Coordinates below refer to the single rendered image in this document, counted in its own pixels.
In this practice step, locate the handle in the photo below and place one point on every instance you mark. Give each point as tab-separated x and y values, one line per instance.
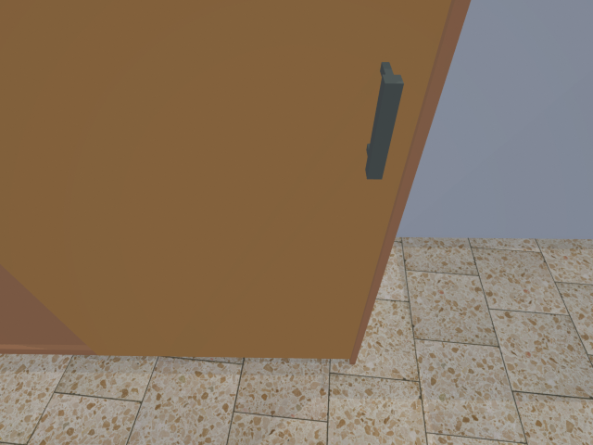
384	121

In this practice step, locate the wardrobe door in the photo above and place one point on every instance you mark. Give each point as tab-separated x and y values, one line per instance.
186	178
24	319

